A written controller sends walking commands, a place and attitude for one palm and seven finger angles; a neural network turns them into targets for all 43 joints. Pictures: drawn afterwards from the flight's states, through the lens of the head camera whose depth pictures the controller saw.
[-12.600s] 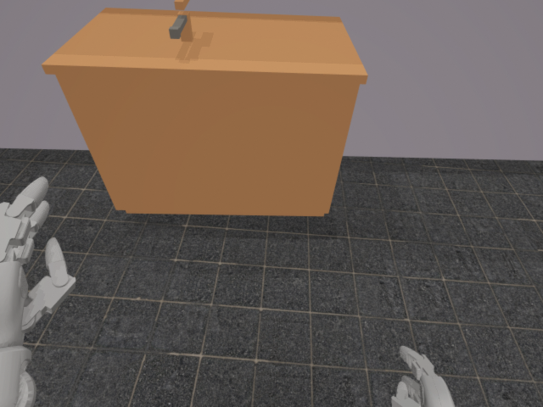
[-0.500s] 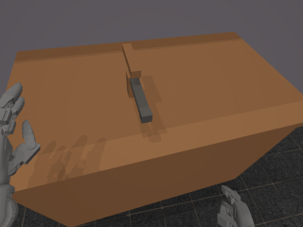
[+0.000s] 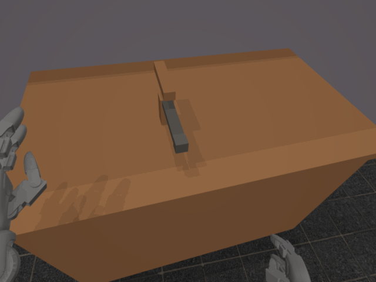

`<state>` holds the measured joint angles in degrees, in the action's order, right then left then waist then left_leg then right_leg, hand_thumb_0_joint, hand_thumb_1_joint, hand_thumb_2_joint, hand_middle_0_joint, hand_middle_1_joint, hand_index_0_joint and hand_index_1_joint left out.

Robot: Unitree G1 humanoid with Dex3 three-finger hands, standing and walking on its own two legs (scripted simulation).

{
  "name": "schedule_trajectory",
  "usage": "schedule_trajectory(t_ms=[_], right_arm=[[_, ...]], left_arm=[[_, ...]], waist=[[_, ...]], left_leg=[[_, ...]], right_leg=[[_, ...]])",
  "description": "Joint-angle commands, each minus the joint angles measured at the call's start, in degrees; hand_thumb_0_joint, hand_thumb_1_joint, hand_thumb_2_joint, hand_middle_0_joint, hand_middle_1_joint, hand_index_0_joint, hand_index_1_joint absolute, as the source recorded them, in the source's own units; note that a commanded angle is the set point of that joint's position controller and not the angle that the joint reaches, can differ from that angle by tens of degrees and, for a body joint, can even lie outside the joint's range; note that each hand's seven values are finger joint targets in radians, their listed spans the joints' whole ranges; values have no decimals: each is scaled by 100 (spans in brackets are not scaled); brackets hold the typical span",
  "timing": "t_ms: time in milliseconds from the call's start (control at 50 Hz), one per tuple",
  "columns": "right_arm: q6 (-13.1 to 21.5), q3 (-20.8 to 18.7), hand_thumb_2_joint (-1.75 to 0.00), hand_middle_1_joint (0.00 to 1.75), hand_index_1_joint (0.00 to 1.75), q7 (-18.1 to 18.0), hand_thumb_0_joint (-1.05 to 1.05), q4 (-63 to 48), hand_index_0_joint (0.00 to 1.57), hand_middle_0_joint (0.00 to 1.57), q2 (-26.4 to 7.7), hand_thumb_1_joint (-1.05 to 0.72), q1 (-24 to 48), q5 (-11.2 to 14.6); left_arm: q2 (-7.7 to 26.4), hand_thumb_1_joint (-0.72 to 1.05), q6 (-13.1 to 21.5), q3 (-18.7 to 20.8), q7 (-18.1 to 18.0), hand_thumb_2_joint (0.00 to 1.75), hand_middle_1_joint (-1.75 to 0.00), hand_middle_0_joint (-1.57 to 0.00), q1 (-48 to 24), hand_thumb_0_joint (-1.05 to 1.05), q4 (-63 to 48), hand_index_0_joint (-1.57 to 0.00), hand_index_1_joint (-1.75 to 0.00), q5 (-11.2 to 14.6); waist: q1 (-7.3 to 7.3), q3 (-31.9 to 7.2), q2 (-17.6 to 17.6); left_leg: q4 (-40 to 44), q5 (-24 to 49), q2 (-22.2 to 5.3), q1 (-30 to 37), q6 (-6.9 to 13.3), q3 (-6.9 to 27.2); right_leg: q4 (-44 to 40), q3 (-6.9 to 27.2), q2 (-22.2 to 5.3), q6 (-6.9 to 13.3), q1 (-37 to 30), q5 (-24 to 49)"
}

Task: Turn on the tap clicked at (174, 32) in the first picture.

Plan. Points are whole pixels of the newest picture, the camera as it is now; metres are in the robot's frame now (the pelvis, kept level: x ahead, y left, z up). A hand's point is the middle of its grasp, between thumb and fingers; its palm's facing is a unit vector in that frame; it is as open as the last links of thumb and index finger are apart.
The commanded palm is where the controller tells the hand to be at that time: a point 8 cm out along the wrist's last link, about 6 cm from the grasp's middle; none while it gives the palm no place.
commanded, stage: shuffle to correct the standing spot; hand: left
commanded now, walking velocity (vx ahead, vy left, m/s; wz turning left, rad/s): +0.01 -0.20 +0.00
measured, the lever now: (180, 144) +0.38 +0.05 +0.09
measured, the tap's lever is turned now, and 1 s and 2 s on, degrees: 0 0 0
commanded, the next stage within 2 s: none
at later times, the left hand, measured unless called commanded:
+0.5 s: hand (97, 182) +0.23 +0.17 +0.16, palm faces +0.36 -0.86 -0.36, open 7.4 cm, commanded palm +0.17 +0.21 +0.17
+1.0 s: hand (96, 186) +0.23 +0.17 +0.15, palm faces +0.34 -0.87 -0.36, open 7.4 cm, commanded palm +0.17 +0.21 +0.17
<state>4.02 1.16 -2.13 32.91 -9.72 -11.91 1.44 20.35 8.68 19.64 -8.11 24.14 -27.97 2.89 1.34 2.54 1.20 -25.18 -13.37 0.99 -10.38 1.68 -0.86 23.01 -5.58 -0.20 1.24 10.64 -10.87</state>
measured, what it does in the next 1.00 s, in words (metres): shifts its weight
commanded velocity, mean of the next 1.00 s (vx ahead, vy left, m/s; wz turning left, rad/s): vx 0.02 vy -0.20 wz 0.00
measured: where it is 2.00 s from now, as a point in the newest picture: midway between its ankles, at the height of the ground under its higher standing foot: outside the picture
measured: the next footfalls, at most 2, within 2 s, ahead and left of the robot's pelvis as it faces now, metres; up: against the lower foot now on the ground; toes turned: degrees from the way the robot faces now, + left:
none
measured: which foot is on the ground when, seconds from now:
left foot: down 0.00-1.00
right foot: down 0.00-1.00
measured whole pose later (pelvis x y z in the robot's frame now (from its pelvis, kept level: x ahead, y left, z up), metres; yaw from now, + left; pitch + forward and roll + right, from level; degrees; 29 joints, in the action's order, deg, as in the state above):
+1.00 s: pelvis +0.01 -0.07 -0.01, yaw -1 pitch -1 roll -1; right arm 0.5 0.7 -1.6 31.8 -10.6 -11.3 1.8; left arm 22.0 5.0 20.0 -6.9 28.2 -31.4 6.1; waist 0.1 2.4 1.1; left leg -30.3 -16.9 -5.3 -12.7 -2.8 -0.4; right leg 25.8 -7.4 5.5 6.1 12.1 -13.8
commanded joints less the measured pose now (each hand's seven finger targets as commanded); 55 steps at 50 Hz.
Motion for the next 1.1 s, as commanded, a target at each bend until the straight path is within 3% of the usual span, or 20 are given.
schedule_trajectory(t_ms=[0,160,280,380,440,540,580,640,740,800,860,980,1080], right_arm=[[215,-320,-90,30,30,-18,0,-896,20,20,-821,-90,519,-8],[128,-346,-90,30,30,36,0,-1006,20,20,-812,-90,554,19],[125,-356,-90,30,30,29,0,-966,20,20,-791,-90,577,58],[78,-382,-90,30,30,16,0,-910,20,20,-768,-90,496,75],[39,-364,-90,30,30,17,0,-891,20,20,-774,-90,493,58],[-5,-332,-90,30,30,0,0,-912,20,20,-780,-90,581,37],[-11,-323,-90,30,30,-6,0,-932,20,20,-778,-90,693,36],[-37,-355,-90,30,30,5,0,-920,20,20,-829,-90,577,6],[-59,-390,-90,30,30,38,0,-958,20,20,-804,-90,508,39],[-88,-337,-90,30,30,46,0,-960,20,20,-773,-90,546,38],[-86,-321,-90,30,30,22,0,-991,20,20,-760,-90,594,41],[-54,-282,-90,30,30,-15,0,-999,20,20,-786,-90,713,33],[-31,-339,-90,30,30,26,0,-1034,20,20,-807,-90,580,40]], left_arm=[[802,90,290,452,-32,90,-30,-20,-380,0,-1050,-20,-30,34],[987,90,229,610,-41,90,-30,-20,-227,0,-1310,-20,-30,107],[1106,90,186,706,-50,90,-30,-20,-94,0,-1515,-20,-30,216],[1084,90,69,754,-52,90,-30,-20,52,0,-1329,-20,-30,308],[1048,90,73,708,-81,90,-30,-20,21,0,-1295,-20,-30,328],[1155,90,116,797,-80,90,-30,-20,105,0,-1471,-20,-30,339],[1253,90,123,863,-52,90,-30,-20,132,0,-1625,-20,-30,334],[1179,90,120,819,-46,90,-30,-20,-50,0,-1578,-20,-30,290],[1111,90,39,783,-24,90,-30,-20,114,0,-1416,-20,-30,319],[1100,90,8,766,-3,90,-30,-20,255,0,-1352,-20,-30,354],[1130,90,17,761,-5,90,-30,-20,133,0,-1415,-20,-30,354],[1233,90,32,751,2,90,-30,-20,-215,0,-1752,-20,-30,291],[1136,90,-44,734,46,90,-30,-20,69,0,-1470,-20,-30,285]], waist=[[-135,-556,-613],[-122,-721,-570],[-154,-829,-546],[-206,-863,87],[-217,-799,161],[-167,-703,-100],[-149,-676,-420],[-159,-776,-504],[-177,-945,-100],[-185,-879,136],[-158,-693,23],[-147,-651,-773],[-155,-806,-598]], left_leg=[[890,242,-975,-450,-71,936],[563,220,-1020,-483,19,811],[-14,528,-875,-319,3,566],[-773,286,-632,-245,-53,235],[-949,165,-560,-357,-71,124],[-504,422,-705,-203,0,156],[-376,830,-862,1,53,238],[-350,838,-967,-290,86,302],[-758,647,-732,-206,-2,40],[-716,378,-686,-223,-1,45],[-509,71,-746,-127,32,111],[-4,516,-1110,-227,142,486],[-190,911,-1090,-264,69,460]], right_leg=[[-94,448,-222,21,-531,299],[-174,580,-325,84,-571,366],[-239,824,-523,244,-384,673],[-475,1307,-923,411,-83,632],[-582,1380,-1073,389,-43,595],[-474,1146,-878,129,-14,630],[-298,990,-697,-44,45,990],[-219,869,-541,-230,-371,1178],[-327,1072,-762,-119,-427,1527],[-409,1095,-827,-82,-306,1233],[-610,1166,-754,-136,28,388],[-171,761,-364,-226,-201,714],[-53,690,-376,-43,-397,1082]])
